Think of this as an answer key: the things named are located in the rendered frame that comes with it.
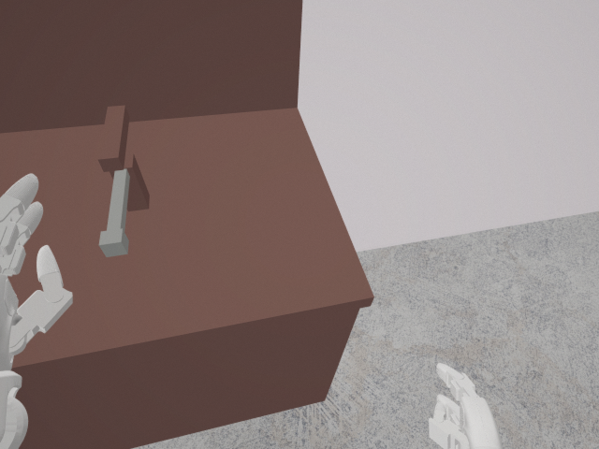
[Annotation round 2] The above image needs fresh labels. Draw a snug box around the robot left hand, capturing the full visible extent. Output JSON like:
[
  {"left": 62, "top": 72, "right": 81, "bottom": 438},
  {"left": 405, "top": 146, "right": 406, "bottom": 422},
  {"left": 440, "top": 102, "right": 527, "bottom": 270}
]
[{"left": 0, "top": 173, "right": 73, "bottom": 371}]

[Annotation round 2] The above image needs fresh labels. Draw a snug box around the left robot forearm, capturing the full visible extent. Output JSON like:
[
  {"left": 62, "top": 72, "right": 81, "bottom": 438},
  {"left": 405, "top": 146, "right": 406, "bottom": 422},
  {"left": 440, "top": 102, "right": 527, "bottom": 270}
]
[{"left": 0, "top": 370, "right": 28, "bottom": 449}]

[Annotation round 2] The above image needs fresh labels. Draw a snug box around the tap lever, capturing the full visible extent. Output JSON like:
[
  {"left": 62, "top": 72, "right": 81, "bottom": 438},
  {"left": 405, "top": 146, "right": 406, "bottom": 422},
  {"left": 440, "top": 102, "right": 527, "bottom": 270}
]
[{"left": 99, "top": 169, "right": 130, "bottom": 257}]

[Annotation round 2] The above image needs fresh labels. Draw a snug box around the robot right hand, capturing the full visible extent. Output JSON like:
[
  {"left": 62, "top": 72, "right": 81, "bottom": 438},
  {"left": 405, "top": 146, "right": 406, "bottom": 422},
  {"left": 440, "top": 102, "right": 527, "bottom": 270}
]
[{"left": 429, "top": 363, "right": 503, "bottom": 449}]

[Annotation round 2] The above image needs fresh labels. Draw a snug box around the counter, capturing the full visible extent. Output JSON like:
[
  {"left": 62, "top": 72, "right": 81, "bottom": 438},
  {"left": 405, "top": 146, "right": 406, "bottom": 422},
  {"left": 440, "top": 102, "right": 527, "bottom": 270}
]
[{"left": 0, "top": 0, "right": 374, "bottom": 449}]

